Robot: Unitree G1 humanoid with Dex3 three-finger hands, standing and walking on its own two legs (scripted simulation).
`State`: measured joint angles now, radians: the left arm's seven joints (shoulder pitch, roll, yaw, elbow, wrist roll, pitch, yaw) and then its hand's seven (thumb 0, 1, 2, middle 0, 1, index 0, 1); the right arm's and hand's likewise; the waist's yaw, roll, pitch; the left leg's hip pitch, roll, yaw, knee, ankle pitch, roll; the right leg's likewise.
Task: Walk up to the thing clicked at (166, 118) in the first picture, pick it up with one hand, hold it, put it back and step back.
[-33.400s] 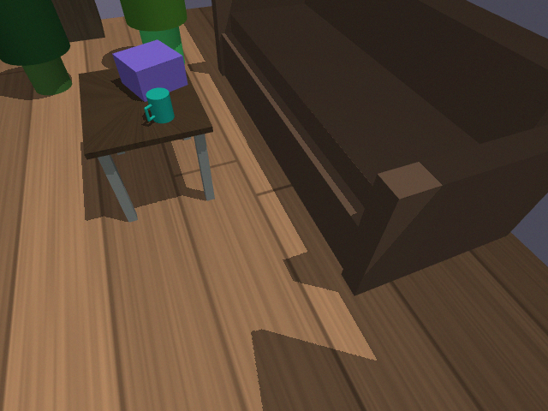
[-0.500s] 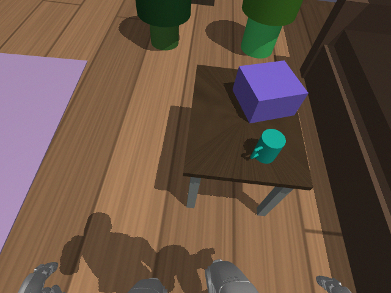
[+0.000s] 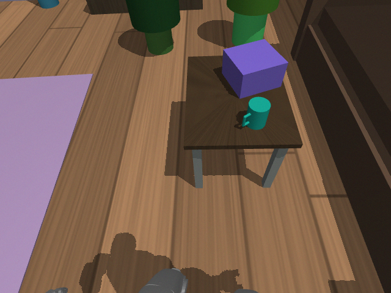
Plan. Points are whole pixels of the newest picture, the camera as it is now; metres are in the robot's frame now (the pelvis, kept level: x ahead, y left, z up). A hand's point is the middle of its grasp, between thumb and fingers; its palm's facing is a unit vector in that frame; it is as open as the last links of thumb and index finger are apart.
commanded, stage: step back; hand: right
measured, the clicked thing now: (254, 115) +0.77 -0.20 -0.26
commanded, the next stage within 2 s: stand in 1.78 s
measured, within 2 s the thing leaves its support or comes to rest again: neither
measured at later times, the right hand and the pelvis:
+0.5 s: hand out of the picture -0.04 -0.25 -0.14, palm faces -0.04 +0.90 -0.42, open 7.4 cm; pelvis -0.17 +0.02 -0.01, yaw -2 degrees
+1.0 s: hand out of the picture -0.23 -0.23 -0.14, palm faces -0.07 +0.92 -0.39, open 7.4 cm; pelvis -0.31 +0.02 +0.00, yaw +1 degrees
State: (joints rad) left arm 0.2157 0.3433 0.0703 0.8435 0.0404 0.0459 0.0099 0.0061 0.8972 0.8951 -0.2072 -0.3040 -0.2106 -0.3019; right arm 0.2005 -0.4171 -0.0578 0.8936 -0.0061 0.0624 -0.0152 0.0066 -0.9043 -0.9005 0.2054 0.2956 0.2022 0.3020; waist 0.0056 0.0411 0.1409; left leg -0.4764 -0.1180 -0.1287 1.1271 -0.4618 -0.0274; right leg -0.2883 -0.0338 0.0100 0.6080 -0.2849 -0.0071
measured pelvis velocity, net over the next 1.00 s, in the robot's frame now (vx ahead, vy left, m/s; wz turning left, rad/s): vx -0.31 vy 0.02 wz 0.02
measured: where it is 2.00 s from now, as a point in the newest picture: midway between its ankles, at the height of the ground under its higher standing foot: outside the picture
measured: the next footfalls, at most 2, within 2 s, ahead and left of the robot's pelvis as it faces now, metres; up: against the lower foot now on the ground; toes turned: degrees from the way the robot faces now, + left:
left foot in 0.16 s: -0.05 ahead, +0.14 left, +0.00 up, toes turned +2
right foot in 0.52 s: -0.18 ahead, -0.12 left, +0.00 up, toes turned +0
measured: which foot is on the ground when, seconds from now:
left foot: up 0.00-0.14, down 0.16-0.56, up 0.58-0.78, down 0.80-1.00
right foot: down 0.00-0.18, up 0.20-0.50, down 0.52-0.84, up 0.86-1.00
